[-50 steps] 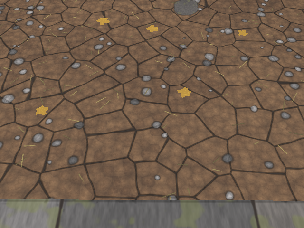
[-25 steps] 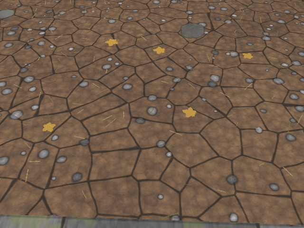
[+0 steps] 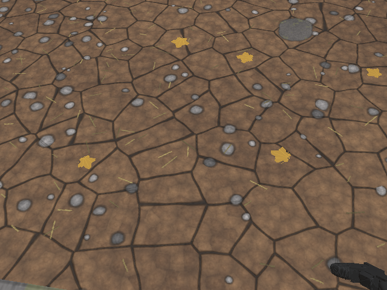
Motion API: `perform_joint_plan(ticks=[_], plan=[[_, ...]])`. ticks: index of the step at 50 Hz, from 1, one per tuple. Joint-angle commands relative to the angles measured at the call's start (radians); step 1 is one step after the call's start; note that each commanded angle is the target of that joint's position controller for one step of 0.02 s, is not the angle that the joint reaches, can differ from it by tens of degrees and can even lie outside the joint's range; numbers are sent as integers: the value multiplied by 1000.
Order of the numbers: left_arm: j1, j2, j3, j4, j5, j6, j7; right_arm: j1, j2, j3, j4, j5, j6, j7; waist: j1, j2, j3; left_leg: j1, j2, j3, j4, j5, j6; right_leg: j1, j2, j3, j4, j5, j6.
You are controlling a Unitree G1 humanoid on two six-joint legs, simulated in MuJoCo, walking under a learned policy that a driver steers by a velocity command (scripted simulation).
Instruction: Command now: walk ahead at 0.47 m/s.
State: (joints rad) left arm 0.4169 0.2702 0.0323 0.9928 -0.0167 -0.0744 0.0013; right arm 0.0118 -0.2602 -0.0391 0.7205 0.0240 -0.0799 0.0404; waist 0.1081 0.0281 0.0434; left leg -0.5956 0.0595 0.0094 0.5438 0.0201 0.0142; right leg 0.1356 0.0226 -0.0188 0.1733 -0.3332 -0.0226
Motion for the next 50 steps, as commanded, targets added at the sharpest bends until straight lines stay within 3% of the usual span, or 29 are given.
perform_joint_plan(ticks=[1, 2, 3, 4, 5, 6, 7, 8, 9, 10, 12, 15, 19, 21, 23, 24, 25, 26, 27, 28, 32, 36, 50], plan=[[-10, 201, 46, -41, -4, 2, 7, -60, -109, -27, -86, 1, -19, 9, -76, -117, 45, 77, -31, 11, -30, -47, 45, -49, -288, 95, 45, 619, -134], [-24, 210, 50, -45, 2, 11, 9, 25, -137, -42, -64, -6, -18, 5, -129, -133, -17, 196, -65, 35, -34, -64, 67, -39, -268, 75, 166, 836, -115], [-32, 198, 45, -52, 8, 21, 11, 183, -174, -63, -17, -12, -16, -3, -211, -126, -120, 404, -89, 57, -58, -12, 96, -81, -215, 40, 365, 951, -80], [-15, 164, 30, -78, 27, 22, 15, 338, -228, -76, 17, -31, -13, -15, -257, -51, -267, 725, 63, -91, 13, 185, 146, -290, -165, 30, 640, 705, -41], [154, 13, -12, -75, 27, 7, 5, 368, -305, -85, 35, -49, -9, -10, -163, 259, -452, 1049, 356, -568, -58, 241, 341, -640, 45, 31, 1045, -150, 30], [117, 124, 14, -45, 3, -10, 1, 369, -207, -62, 29, -37, -4, -6, -206, 172, -486, 985, 349, -649, -143, 262, 335, -672, 42, 190, 1177, -295, 29], [17, 173, 31, -83, -23, -16, -1, 272, -174, -46, 23, -28, -4, -7, -185, 133, -304, 836, 313, -460, -151, 333, 293, -736, -8, 164, 1193, -255, 24], [-46, 162, 28, -97, -18, -16, 6, 202, -145, -36, 19, -26, -6, -8, -155, 43, -210, 696, 264, -334, -167, 420, 262, -727, -62, 119, 1139, -188, 28], [-77, 149, 32, -102, -4, -9, 14, 156, -123, -31, 22, -28, -10, -5, -128, 3, -148, 577, 223, -261, -196, 461, 242, -700, -93, 101, 1074, -139, 35], [-60, 137, 35, -98, 1, 7, 18, 129, -108, -25, 28, -37, -15, -4, -92, 23, -137, 491, 193, -206, -232, 466, 228, -627, -118, 101, 1029, -101, 37], [-23, 84, 26, -88, 8, 34, 23, 103, -93, -20, 49, -50, -26, -1, -55, 35, -144, 385, 174, -146, -272, 510, 239, -521, -125, 94, 938, -57, 52], [-73, 68, 19, -117, 24, 57, 34, 62, -116, -20, 80, -51, -27, -11, -39, 62, -137, 312, 148, -71, -294, 489, 240, -461, -129, 78, 710, 18, 71], [-177, 97, 23, -141, 20, 76, 33, 94, -150, -24, 122, -46, 5, -28, -83, 56, -132, 306, 142, -78, -323, 152, 218, -408, -115, 63, 535, 150, 68], [-214, 106, 28, -151, 21, 80, 33, 100, -142, -18, 138, -41, 18, -31, -91, 51, -100, 298, 143, -106, -321, -54, 204, -389, -108, 61, 457, 148, 56], [-213, 102, 30, -147, 34, 75, 33, 97, -113, -4, 150, -29, 27, -33, -72, 32, -77, 274, 104, -107, -276, -218, 156, -303, -92, 43, 310, 213, 34], [-217, 122, 33, -152, 42, 72, 36, 137, -83, 7, 167, -33, 27, -33, -74, 0, -69, 262, 67, -97, -239, -259, 107, -257, -126, 85, 239, 322, 19], [-222, 175, 41, -162, 40, 70, 42, 188, -70, 12, 175, -49, 25, -33, -115, -79, -78, 244, 5, -58, -168, -311, 60, -218, -196, 149, 239, 483, -7], [-266, 195, 46, -147, 28, 72, 40, 268, -53, 13, 189, -45, 29, -37, -187, -210, -90, 290, -52, 0, -181, -346, 30, -289, -205, 167, 240, 342, -56], [-292, 127, 35, -153, 21, 70, 30, 217, -83, 12, 193, -49, 38, -45, -149, -174, -71, 358, -51, 11, -169, -304, 10, -358, -161, 146, 220, 210, -43], [-295, 98, 27, -147, 27, 65, 24, 181, -105, 6, 189, -43, 47, -50, -134, -143, -57, 363, -47, 8, -160, -275, 11, -373, -137, 124, 220, 189, -18], [-274, 110, 27, -112, 22, 46, 20, 173, -109, 5, 209, -36, 63, -59, -121, -94, -82, 385, -25, -8, -142, -147, 21, -314, -109, 90, 271, 377, 0], [-278, 109, 26, -87, 19, 49, 23, 165, -107, 3, 233, -29, 67, -60, -116, -61, -100, 412, -20, -6, -123, -66, 14, -287, -102, 80, 294, 461, -12], [-300, 94, 26, -12, 18, 70, 29, 172, -108, 3, 307, -28, 82, -73, -117, -29, -61, 422, -13, -3, -131, -90, 3, -291, -74, 55, 279, 392, -12]])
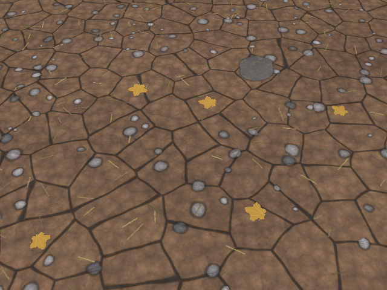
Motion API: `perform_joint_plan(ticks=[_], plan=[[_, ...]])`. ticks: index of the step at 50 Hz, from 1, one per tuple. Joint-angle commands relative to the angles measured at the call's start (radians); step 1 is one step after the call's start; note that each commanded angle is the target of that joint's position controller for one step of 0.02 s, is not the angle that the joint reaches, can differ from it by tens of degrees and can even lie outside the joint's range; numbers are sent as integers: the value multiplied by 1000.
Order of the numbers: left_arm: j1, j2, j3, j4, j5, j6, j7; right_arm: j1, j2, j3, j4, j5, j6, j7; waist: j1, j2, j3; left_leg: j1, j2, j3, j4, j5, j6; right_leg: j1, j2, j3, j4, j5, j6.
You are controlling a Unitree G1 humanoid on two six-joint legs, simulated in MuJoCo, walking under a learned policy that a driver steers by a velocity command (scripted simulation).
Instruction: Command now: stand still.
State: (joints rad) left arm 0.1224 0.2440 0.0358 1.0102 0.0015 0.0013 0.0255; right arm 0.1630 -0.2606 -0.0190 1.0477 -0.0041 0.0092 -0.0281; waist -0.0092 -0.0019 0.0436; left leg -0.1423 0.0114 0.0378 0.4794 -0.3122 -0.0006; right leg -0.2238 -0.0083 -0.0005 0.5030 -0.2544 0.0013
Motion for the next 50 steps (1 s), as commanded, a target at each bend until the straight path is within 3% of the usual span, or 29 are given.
perform_joint_plan(ticks=[1, 22, 50], plan=[[-6, 119, 23, -25, 0, -5, 5, 23, -107, -17, -16, -1, -8, -5, 1, 0, -58, -34, 35, -31, -69, 235, 17, 68, -42, 35, -53, 303, -35], [32, 90, 14, 58, 0, 3, 16, 96, -61, -3, 40, -3, -19, -11, 6, 4, -7, -81, 29, -27, -112, 102, 16, 38, -26, 25, -89, 154, -22], [117, 49, 3, 95, -4, 3, 23, 205, -11, -1, 52, 2, -25, -15, 9, 4, 7, -93, 25, -26, -115, 123, 22, 25, -23, 23, -89, 162, -21]])
Over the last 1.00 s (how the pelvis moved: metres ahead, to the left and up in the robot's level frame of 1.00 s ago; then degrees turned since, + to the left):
0.23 0.01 0.00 0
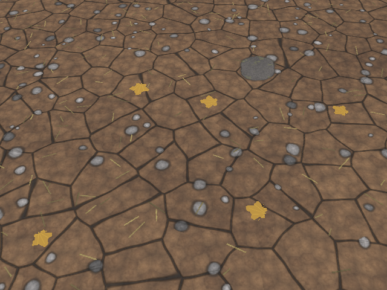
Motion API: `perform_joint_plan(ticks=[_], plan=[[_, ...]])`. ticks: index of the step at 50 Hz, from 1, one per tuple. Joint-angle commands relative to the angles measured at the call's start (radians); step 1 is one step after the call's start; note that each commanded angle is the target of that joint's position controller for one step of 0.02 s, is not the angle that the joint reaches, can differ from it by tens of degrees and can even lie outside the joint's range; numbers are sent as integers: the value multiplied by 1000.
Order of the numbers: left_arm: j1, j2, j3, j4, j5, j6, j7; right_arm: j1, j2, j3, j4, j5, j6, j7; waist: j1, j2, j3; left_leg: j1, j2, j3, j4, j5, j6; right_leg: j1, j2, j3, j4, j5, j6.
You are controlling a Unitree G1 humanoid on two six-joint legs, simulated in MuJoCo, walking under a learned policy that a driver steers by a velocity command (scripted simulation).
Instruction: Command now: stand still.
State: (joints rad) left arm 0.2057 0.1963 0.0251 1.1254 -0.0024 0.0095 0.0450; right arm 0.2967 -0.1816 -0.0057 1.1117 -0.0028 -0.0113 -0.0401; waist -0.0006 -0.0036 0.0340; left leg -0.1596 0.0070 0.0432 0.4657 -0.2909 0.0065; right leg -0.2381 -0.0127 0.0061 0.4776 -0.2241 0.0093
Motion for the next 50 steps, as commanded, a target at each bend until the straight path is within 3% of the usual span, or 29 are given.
perform_joint_plan(ticks=[1, 23, 24, 25, 27, 28, 29, 30, 31, 33, 34, 36, 37, 38, 39, 40, 41, 42, 44, 45, 47, 50], plan=[[36, 96, 14, -20, 0, -5, 3, 74, -89, -15, -12, 1, -4, -3, 0, 6, 17, -76, 29, -32, -101, 103, 15, 40, -18, 16, -63, 133, -29], [67, 79, 15, -18, -3, -5, 7, 113, -69, -21, -18, 3, -6, -4, 0, 7, 25, -76, 28, -32, -99, 118, 18, 39, -18, 15, -59, 142, -28], [86, 67, 13, -8, -2, -5, 7, 134, -61, -20, -7, 3, -5, -5, 0, 12, 1, -66, 20, -26, -107, 17, 22, 49, -4, -1, -55, 46, -28], [89, 70, 16, -6, -8, -4, 8, 141, -76, -27, -5, 10, -2, -8, -3, 26, 15, -78, 16, -33, -113, -149, 39, 23, 25, -29, -22, -111, -34], [62, 78, 22, -26, -12, -13, 8, 145, -125, -45, -22, 23, -3, -14, -19, 79, 92, -119, 88, -144, -171, -477, 105, -117, 51, -61, 74, -355, -51], [27, 59, 18, -47, -13, -29, 2, 180, -153, -55, -22, 29, -11, -13, -39, 131, 121, -100, 175, -265, -235, -567, 153, -196, 52, -79, 166, -322, -54], [7, 38, 14, -64, -16, -47, -8, 190, -192, -70, -24, 33, -22, -11, -45, 192, 143, -87, 285, -405, -302, -600, 212, -250, 29, -83, 290, -238, -59], [-24, 44, 15, -81, -19, -62, -18, 188, -194, -75, -30, 28, -32, -10, -50, 183, 172, -90, 350, -488, -338, -563, 250, -310, -15, -44, 380, -232, -72], [-39, 50, 19, -96, -27, -74, -26, 175, -183, -75, -40, 20, -44, -7, -44, 169, 184, -62, 372, -511, -342, -500, 258, -370, -46, -12, 433, -283, -85], [-31, 64, 24, -109, -38, -96, -37, 121, -167, -73, -66, 32, -56, 2, -16, 136, 160, -13, 328, -410, -307, -344, 205, -352, -76, 2, 311, -298, -104], [-6, 63, 28, -99, -39, -104, -40, 92, -172, -75, -75, 39, -55, 5, 6, 122, 135, -45, 273, -316, -278, -275, 172, -238, -52, -41, 191, -248, -104], [159, 59, 45, -19, -32, -104, -44, 74, -179, -76, -83, 43, -44, 12, 68, 96, 68, -210, 170, -175, -159, -203, 139, 114, 55, -148, 48, -32, -71], [260, 72, 57, 13, -28, -98, -43, 54, -169, -71, -94, 39, -47, 14, 112, 61, 40, -279, 129, -123, -38, -101, 117, 238, 51, -117, 28, -20, -70], [400, 146, 79, 29, -23, -98, -35, 13, -109, -53, -118, 27, -56, 21, 166, -156, -4, -405, 38, -1, 334, -31, 53, 356, -151, 188, -122, -135, -135], [496, 244, 88, 28, -16, -111, -45, 15, -29, -37, -159, 31, -78, 19, 160, -350, -65, -614, -70, -22, 633, -256, 32, 455, -374, 676, -313, -244, -292], [408, 191, 66, 16, -3, -128, -47, -3, -67, -45, -169, 57, -95, 22, 107, -214, -8, -705, 2, -129, 815, -240, 57, 384, -424, 751, -330, -378, -327], [300, 133, 48, -20, -7, -139, -50, -39, -95, -48, -183, 64, -106, 31, 74, -121, 63, -762, 55, -143, 855, -127, 87, 331, -384, 623, -319, -373, -285], [224, 113, 35, -46, -6, -140, -57, -41, -108, -53, -176, 54, -112, 33, 45, -72, 76, -745, 93, -125, 824, -22, 97, 286, -327, 479, -325, -267, -242], [188, 77, 19, -63, -1, -129, -62, -42, -140, -74, -166, 32, -110, 37, 17, -65, 76, -647, 130, -100, 696, 91, 88, 222, -237, 267, -339, -8, -179], [222, 70, 15, -55, 2, -123, -58, -41, -126, -74, -161, 31, -102, 43, 18, -78, 67, -616, 129, -78, 660, 116, 77, 214, -213, 204, -340, 92, -170], [275, 93, 16, -45, 4, -116, -44, -87, -94, -69, -176, 27, -89, 49, 23, -66, 68, -627, 123, -47, 592, 159, 48, 216, -199, 140, -345, 233, -182], [276, 125, 19, -64, 8, -109, -27, -258, -66, -53, -244, 24, -86, 53, 47, -50, 99, -609, 102, -22, 353, 261, 24, 172, -184, 84, -373, 275, -185]])
Over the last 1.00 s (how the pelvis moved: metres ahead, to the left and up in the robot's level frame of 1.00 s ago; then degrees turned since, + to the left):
-0.01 0.00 0.00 0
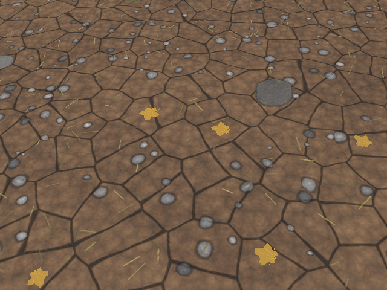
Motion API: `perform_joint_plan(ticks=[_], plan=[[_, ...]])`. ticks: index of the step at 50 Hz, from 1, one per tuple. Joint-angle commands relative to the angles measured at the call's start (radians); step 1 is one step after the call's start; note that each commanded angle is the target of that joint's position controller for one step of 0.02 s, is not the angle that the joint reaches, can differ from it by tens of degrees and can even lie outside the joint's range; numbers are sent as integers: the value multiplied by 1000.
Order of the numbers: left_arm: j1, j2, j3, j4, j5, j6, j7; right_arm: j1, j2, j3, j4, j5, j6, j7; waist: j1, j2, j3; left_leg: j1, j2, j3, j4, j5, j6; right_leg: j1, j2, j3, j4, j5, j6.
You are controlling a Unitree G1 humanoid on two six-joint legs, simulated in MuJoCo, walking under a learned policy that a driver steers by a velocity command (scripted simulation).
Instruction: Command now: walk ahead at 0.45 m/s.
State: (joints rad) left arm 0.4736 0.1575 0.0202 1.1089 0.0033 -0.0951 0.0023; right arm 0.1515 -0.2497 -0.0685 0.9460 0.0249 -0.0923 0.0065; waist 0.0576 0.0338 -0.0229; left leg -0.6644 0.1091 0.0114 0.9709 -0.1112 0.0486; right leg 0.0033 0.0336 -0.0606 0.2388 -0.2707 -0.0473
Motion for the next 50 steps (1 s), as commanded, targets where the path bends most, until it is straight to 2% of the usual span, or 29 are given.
perform_joint_plan(ticks=[1, 4, 7, 9, 10, 11, 12, 13, 14, 15, 16, 17, 19, 22, 25, 29, 33, 36, 37, 38, 39, 40, 41, 42, 43, 44, 45, 47, 50], plan=[[15, 173, 26, -51, 1, -3, 19, -161, 7, 15, -95, -1, -7, 10, 0, -96, 162, -72, -16, 25, -225, 118, -20, -83, -225, 135, -147, 312, -127], [63, 185, 34, -43, -12, -3, 23, -253, -6, 21, -127, 6, -9, 25, 17, -108, 183, -21, -44, 43, -349, 165, -10, -52, -246, 112, -161, 303, -131], [67, 189, 44, -38, -20, 4, 25, -290, -28, 19, -155, 8, -17, 42, -6, -111, 181, -4, -55, 32, -426, 133, 31, 60, -285, 93, -105, 422, -115], [39, 215, 55, -48, -13, 13, 25, -212, -74, -2, -145, 6, -22, 44, -67, -148, 96, 139, -105, 59, -429, 72, 64, 121, -295, 76, 22, 753, -93], [20, 223, 58, -53, -8, 21, 24, -92, -111, -22, -114, 8, -21, 40, -133, -170, 14, 297, -143, 82, -421, 47, 87, 118, -278, 54, 169, 926, -77], [-1, 216, 54, -64, -5, 26, 21, 87, -155, -46, -60, 10, -16, 32, -219, -169, -86, 548, -141, 71, -423, 63, 118, 15, -237, 30, 385, 938, -47], [5, 172, 36, -92, 11, 24, 16, 264, -238, -66, -24, -5, -8, 20, -257, -30, -234, 871, 78, -198, -409, 0, 183, -244, -162, 1, 729, 561, -19], [151, 5, -6, -86, -10, -1, -1, 307, -258, -63, -2, -22, -10, 32, -155, 247, -409, 1133, 302, -735, -595, -257, 349, -571, 34, 111, 1065, -264, 25], [42, 117, 20, -95, -41, -31, -5, 255, -163, -38, -4, -16, -13, 33, -185, 152, -318, 1059, 254, -763, -688, -303, 288, -675, -11, 221, 1174, -275, -4], [-68, 171, 35, -137, -61, -45, -3, 152, -121, -25, -20, -10, -19, 31, -161, 110, -156, 905, 228, -586, -700, -210, 241, -735, -61, 180, 1180, -191, -19], [-122, 181, 38, -150, -54, -50, 7, 58, -97, -14, -41, -13, -26, 33, -122, -11, -88, 730, 200, -456, -724, -61, 218, -681, -118, 161, 1128, -92, -22], [-138, 179, 50, -151, -36, -42, 16, 15, -72, -8, -42, -25, -32, 38, -86, -37, -42, 598, 166, -358, -745, 34, 203, -626, -151, 149, 1074, -42, -21], [-84, 134, 53, -145, -30, -13, 20, 19, -42, 2, -19, -33, -36, 41, -34, 8, -23, 486, 121, -261, -801, 50, 200, -538, -188, 152, 1003, -12, -22], [-158, 131, 58, -180, -24, 10, 24, 66, -86, -4, 6, -29, -37, 21, -26, 15, 47, 423, 111, -189, -865, 63, 215, -604, -211, 129, 879, 44, 5], [-291, 142, 61, -226, -10, 9, 20, 126, -114, -9, 18, -27, -27, -2, -57, 0, 77, 469, 101, -150, -882, 86, 203, -706, -213, 116, 691, 211, 35], [-441, 121, 48, -263, -16, -1, 3, 196, -129, -10, 30, -15, -19, -12, -105, 10, 92, 507, 62, -68, -877, 107, 160, -653, -157, 61, 432, 383, 38], [-550, 128, 40, -303, -26, -7, -21, 273, -136, -15, 63, -6, -3, -14, -139, 17, 118, 646, 113, -71, -824, 105, 153, -677, -132, 56, 320, 343, 24], [-536, 161, 48, -319, -29, -17, -37, 267, -154, -26, 68, -4, 13, -19, -102, 39, 98, 738, 160, -83, -745, 224, 128, -628, -110, 53, 273, 232, -16], [-479, 185, 59, -308, -29, -20, -38, 244, -164, -29, 62, -5, 18, -20, -64, 55, 61, 745, 154, -71, -678, 375, 115, -535, -82, 31, 263, 202, -33], [-349, 219, 79, -270, -26, -20, -35, 219, -157, -26, 56, -6, 23, -20, 7, 53, -15, 722, 114, -34, -527, 532, 93, -359, -46, 0, 247, 204, -58], [-158, 280, 105, -216, -20, -20, -28, 214, -125, -12, 40, -14, 25, -19, 79, 20, -146, 586, 57, 9, -284, 478, 59, -71, -97, 58, 280, 222, -102], [-14, 379, 129, -187, 3, -14, -22, 315, -26, 17, 22, -22, 12, -13, 57, -194, -301, 197, -88, 55, 118, 89, -11, 322, -355, 480, 243, 95, -239], [-2, 335, 112, -181, -5, -12, -28, 323, -13, 27, 32, -9, -15, -6, 53, -301, -385, 12, -171, -79, 316, -446, -19, 415, -445, 820, 68, 0, -303], [-82, 267, 89, -193, -15, -15, -29, 245, -105, 3, 14, 17, -33, -1, 46, -233, -255, -91, -101, -130, 401, -415, 3, 319, -410, 704, 60, -37, -249], [-170, 224, 76, -218, -14, -15, -27, 167, -124, 0, -7, 24, -42, -2, 26, -164, -147, -98, -46, -101, 380, -326, 18, 170, -371, 543, 49, 32, -210], [-243, 199, 67, -227, -5, -16, -31, 127, -115, -4, -13, 13, -40, -10, -9, -92, -73, -55, -3, -81, 309, -243, 18, 14, -332, 435, 14, 116, -189], [-279, 168, 57, -230, 4, -21, -34, 127, -111, -14, -9, 1, -26, -16, -42, -93, -37, 6, 30, -86, 245, -194, 20, -86, -291, 357, -18, 174, -170], [-267, 163, 56, -212, 6, -25, -37, 169, -63, -12, 1, -3, 2, -19, -74, -111, -20, 78, 47, -80, 188, -152, 13, -171, -266, 289, -70, 216, -177], [-214, 206, 65, -188, 3, -28, -20, 97, -63, -16, -26, -12, 17, -23, -74, -86, 28, -2, 55, -71, 64, -47, -14, -177, -260, 227, -114, 287, -192]])
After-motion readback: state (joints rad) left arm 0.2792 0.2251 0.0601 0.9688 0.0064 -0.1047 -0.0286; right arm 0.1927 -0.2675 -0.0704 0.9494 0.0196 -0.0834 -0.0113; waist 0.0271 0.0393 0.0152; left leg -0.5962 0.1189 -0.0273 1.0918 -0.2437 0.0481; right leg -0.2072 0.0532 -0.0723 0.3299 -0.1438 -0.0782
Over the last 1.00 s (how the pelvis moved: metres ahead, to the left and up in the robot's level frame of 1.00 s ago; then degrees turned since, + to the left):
0.15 -0.05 0.01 0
